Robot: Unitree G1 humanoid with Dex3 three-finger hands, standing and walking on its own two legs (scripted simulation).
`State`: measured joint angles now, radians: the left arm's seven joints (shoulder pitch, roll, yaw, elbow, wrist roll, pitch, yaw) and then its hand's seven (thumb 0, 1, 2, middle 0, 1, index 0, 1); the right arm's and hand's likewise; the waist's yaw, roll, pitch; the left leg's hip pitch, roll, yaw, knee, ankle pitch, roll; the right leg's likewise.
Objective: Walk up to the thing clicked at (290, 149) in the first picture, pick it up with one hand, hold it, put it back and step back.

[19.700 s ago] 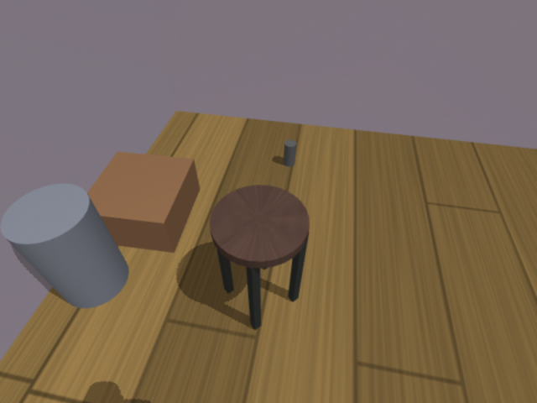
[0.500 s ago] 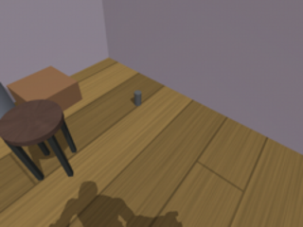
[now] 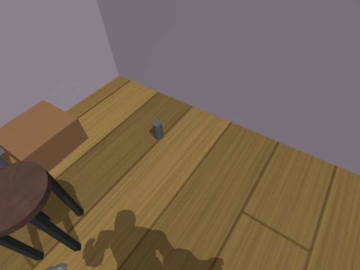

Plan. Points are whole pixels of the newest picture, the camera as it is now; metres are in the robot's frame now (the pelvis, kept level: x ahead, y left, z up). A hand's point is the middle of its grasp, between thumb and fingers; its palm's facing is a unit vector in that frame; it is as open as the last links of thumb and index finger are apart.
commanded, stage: walk up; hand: left
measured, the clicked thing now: (157, 129) +1.17 +0.19 -0.69
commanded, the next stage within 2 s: none
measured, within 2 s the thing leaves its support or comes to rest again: neither
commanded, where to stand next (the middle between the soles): +0.82 -0.02 m, yaw +0 degrees
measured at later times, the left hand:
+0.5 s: hand (81, 231) +0.28 +0.30 -0.15, palm faces -0.06 -0.94 -0.33, open 7.4 cm
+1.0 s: hand (113, 156) +0.50 +0.24 -0.10, palm faces +0.00 -0.92 -0.40, open 7.4 cm
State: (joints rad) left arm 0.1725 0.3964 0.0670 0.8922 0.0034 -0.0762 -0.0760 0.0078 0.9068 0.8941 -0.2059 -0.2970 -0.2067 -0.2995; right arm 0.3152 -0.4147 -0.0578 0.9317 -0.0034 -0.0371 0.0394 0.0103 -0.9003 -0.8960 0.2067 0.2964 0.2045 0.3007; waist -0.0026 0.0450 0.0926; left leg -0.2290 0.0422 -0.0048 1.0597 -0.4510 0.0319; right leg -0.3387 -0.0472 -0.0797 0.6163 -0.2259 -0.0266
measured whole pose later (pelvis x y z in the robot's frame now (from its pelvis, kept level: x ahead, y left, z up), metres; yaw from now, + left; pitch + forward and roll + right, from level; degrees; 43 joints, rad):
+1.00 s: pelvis +0.44 -0.04 +0.01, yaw +0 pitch -2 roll +0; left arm 0.30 0.40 0.05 0.84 0.01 -0.09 -0.05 0.01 0.90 0.89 -0.21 -0.30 -0.21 -0.30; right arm 0.28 -0.42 -0.05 0.89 -0.01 -0.04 0.07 0.01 -0.90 -0.90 0.20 0.30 0.20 0.30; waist 0.03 0.05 0.07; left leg -0.49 0.08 0.01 0.85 -0.29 0.00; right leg -0.18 -0.03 -0.11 0.47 -0.25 -0.04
